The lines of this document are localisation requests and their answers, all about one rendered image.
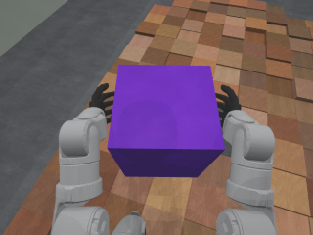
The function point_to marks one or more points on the left robot forearm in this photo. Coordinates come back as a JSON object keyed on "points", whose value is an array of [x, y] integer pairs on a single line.
{"points": [[79, 154]]}

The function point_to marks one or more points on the right robot upper arm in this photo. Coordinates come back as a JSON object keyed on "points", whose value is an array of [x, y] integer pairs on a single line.
{"points": [[244, 222]]}

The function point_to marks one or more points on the robot left shin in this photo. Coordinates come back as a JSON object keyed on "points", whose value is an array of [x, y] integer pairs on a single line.
{"points": [[135, 213]]}

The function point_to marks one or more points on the carton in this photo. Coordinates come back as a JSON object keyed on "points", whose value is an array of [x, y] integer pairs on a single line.
{"points": [[165, 121]]}

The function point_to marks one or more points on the left robot thigh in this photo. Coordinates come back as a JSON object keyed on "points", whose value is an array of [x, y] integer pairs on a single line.
{"points": [[130, 225]]}

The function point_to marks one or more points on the robot left hand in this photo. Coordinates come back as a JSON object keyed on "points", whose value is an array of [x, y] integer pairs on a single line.
{"points": [[97, 100]]}

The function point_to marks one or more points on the right robot forearm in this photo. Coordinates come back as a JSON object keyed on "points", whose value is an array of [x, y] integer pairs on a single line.
{"points": [[252, 157]]}

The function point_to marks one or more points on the robot right hand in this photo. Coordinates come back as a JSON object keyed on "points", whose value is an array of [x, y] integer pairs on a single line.
{"points": [[231, 102]]}

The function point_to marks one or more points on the left robot upper arm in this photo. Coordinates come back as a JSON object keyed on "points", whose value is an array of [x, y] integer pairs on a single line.
{"points": [[82, 220]]}

